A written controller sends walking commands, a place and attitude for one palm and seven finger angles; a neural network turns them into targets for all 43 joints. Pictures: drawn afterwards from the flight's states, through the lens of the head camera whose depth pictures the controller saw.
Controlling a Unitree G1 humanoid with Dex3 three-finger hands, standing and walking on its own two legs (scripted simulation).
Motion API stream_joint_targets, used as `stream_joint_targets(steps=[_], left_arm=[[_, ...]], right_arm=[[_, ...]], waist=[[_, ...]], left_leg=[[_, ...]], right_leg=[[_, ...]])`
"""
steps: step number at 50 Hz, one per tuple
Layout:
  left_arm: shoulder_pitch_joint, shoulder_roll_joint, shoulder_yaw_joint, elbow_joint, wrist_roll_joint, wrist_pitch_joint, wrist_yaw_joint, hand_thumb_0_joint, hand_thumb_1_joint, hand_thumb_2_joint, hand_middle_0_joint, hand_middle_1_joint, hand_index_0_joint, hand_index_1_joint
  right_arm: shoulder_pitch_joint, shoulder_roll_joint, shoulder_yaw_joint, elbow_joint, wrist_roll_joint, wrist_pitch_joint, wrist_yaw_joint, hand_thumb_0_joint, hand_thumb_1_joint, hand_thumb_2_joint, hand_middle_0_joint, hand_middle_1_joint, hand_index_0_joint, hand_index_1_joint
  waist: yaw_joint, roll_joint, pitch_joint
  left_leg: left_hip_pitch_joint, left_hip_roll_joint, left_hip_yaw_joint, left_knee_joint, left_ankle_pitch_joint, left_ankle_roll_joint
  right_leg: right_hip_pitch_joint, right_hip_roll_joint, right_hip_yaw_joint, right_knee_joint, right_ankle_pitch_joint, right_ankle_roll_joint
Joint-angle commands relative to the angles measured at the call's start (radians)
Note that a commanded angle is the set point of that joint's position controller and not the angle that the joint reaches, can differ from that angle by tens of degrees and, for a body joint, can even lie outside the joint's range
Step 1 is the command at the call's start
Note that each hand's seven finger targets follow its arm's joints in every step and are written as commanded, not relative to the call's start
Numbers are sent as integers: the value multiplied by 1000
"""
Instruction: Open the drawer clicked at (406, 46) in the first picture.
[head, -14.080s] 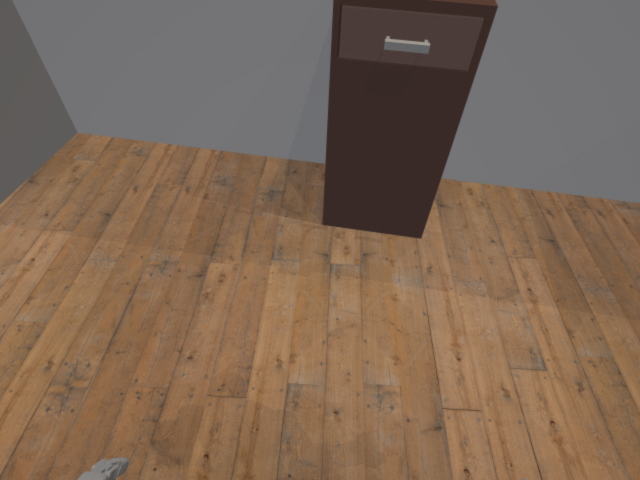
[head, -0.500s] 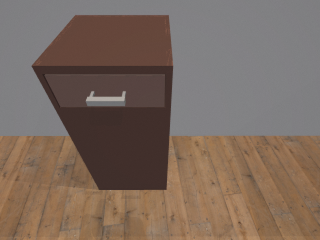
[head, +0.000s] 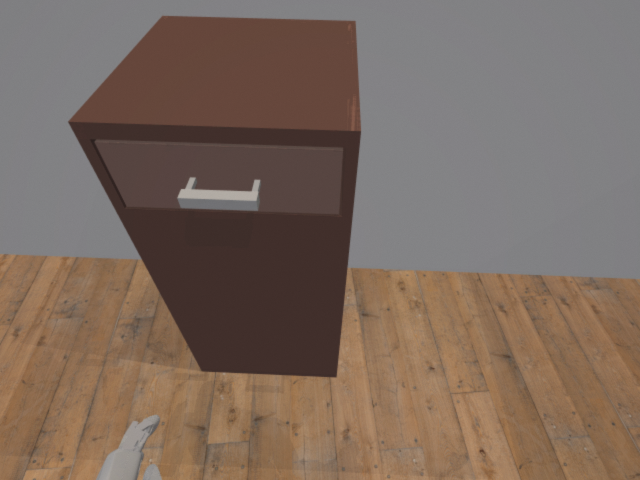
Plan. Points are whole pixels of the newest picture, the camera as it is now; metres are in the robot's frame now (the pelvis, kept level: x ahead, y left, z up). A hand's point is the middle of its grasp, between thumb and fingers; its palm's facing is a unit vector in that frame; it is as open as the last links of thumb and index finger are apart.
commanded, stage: raise the hand with hooked fingers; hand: left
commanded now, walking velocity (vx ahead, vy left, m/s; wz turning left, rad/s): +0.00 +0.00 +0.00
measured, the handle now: (222, 191) +0.53 +0.21 +0.05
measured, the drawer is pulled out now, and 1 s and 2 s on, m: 0.00 0.00 0.00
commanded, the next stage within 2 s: move the hooked fingers above the handle in 1.76 s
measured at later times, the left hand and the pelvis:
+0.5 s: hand (147, 410) +0.19 +0.21 +0.02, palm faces +0.18 -0.03 -0.98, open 9.9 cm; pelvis -0.02 -0.06 -0.04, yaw +2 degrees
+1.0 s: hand (147, 308) +0.28 +0.22 +0.09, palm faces +0.19 -0.08 -0.98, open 12.8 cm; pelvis -0.01 -0.02 +0.00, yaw -3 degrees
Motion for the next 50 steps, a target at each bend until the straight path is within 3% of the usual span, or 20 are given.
stream_joint_targets(steps=[1,4,6,8,10,11,13,15,16,19,21,24,27,30,31,34,39,43,47,50], left_arm=[[-64,86,-33,-345,288,-37,116,0,713,820,-213,-420,-213,-420],[183,2,-85,-160,564,-4,156,0,643,790,-218,-465,-218,-465],[265,6,-65,-125,690,-20,155,0,597,770,-222,-495,-222,-495],[204,119,15,-221,774,-62,167,0,550,750,-225,-525,-225,-525],[97,209,76,-336,837,-87,192,0,503,730,-228,-555,-228,-555],[26,272,131,-394,867,-97,216,0,480,720,-230,-570,-230,-570],[-127,324,169,-488,899,-107,265,0,433,700,-233,-600,-233,-600],[-337,363,183,-604,899,-146,298,0,387,680,-237,-630,-237,-630],[-437,381,185,-660,895,-169,309,0,363,670,-238,-645,-238,-645],[-431,339,143,-619,837,-231,301,0,293,640,-243,-690,-243,-690],[-434,321,124,-559,813,-239,274,0,247,620,-247,-720,-247,-720],[-359,311,115,-415,783,-157,210,0,177,590,-252,-765,-252,-765],[-206,314,119,-344,744,-37,106,0,107,560,-257,-810,-257,-810],[-206,395,171,-411,729,-4,27,0,37,530,-262,-855,-262,-855],[-201,420,201,-428,729,-11,15,0,13,520,-263,-870,-263,-870],[-253,424,226,-546,721,-71,15,0,-57,490,-268,-915,-268,-915],[-340,418,269,-570,735,-149,108,0,-173,440,-277,-990,-277,-990],[-440,396,224,-512,738,-79,125,0,-267,400,-283,-1050,-283,-1050],[-578,371,120,-503,723,11,48,0,-360,360,-290,-1110,-290,-1110],[-651,401,101,-532,724,45,-21,0,-430,330,-295,-1155,-295,-1155]], right_arm=[[-174,-166,-36,-283,-30,-71,-1,0,-900,-900,200,300,200,300],[-223,-168,-68,-357,-69,37,44,0,-900,-900,200,300,200,300],[-273,-163,-78,-393,-68,121,80,0,-900,-900,200,300,200,300],[-316,-152,-69,-433,-64,176,98,0,-900,-900,200,300,200,300],[-335,-143,-58,-472,-72,208,101,0,-900,-900,200,300,200,300],[-337,-138,-60,-475,-79,222,95,0,-900,-900,200,300,200,300],[-330,-123,-60,-487,-98,238,82,0,-900,-900,200,300,200,300],[-338,-117,-61,-473,-113,245,69,0,-900,-900,200,300,200,300],[-330,-114,-61,-462,-123,239,62,0,-900,-900,200,300,200,300],[-326,-120,-62,-444,-119,212,50,0,-900,-900,200,300,200,300],[-340,-121,-58,-433,-120,210,51,0,-900,-900,200,300,200,300],[-349,-123,-51,-426,-96,225,47,0,-900,-900,200,300,200,300],[-363,-132,-35,-442,-59,256,50,0,-900,-900,200,300,200,300],[-371,-136,-18,-450,-55,268,46,0,-900,-900,200,300,200,300],[-373,-138,-17,-451,-58,268,46,0,-900,-900,200,300,200,300],[-370,-130,-20,-450,-64,256,38,0,-900,-900,200,300,200,300],[-347,-127,-46,-423,-73,219,34,0,-900,-900,200,300,200,300],[-340,-136,-65,-406,-53,229,43,0,-900,-900,200,300,200,300],[-365,-145,-62,-407,-27,242,39,0,-900,-900,200,300,200,300],[-381,-144,-50,-415,-26,250,28,0,-900,-900,200,300,200,300]], waist=[[-42,71,-61],[35,-212,-32],[96,-255,-40],[130,-243,-119],[136,-147,-181],[140,-84,-195],[116,90,-277],[63,158,-320],[34,139,-328],[-8,149,-266],[-22,66,-238],[6,-1,-181],[65,-77,-231],[84,-115,-231],[92,-94,-238],[90,-51,-233],[73,20,-234],[63,42,-243],[50,25,-223],[57,31,-240]], left_leg=[[19,42,-139,-16,79,-7],[-107,42,-103,60,136,-18],[-158,27,-76,75,127,-21],[-202,8,-55,103,123,-24],[-207,-15,-42,125,89,-14],[-196,-25,-41,134,68,-13],[-112,-36,-40,177,64,-5],[-20,-35,-60,245,83,1],[-9,-36,-76,287,71,6],[-2,-33,-91,324,37,13],[-42,-32,-104,322,34,18],[-122,-27,-95,239,35,15],[-147,-28,-80,150,83,4],[-141,-33,-71,105,112,3],[-132,-33,-69,93,111,2],[-100,-36,-82,76,118,6],[-23,-44,-89,82,152,10],[23,-39,-69,61,175,8],[81,-29,-68,9,177,10],[133,-25,-79,-22,214,14]], right_leg=[[-229,60,-41,-52,118,-33],[-300,86,-59,-3,72,-33],[-255,77,3,6,140,-49],[-204,60,59,38,207,-49],[-190,53,105,43,210,-45],[-187,55,129,34,172,-46],[-225,55,171,33,141,-52],[-306,46,213,22,123,-57],[-342,43,235,11,83,-52],[-389,38,235,-13,66,-46],[-368,39,233,-23,96,-36],[-256,33,195,-46,187,-11],[-62,18,187,-40,385,14],[51,0,175,-23,553,40],[70,1,172,-24,551,37],[69,-2,160,-38,563,36],[-9,18,127,-59,472,12],[-26,30,74,-67,417,5],[-20,42,41,-101,329,6],[15,47,24,-113,336,4]])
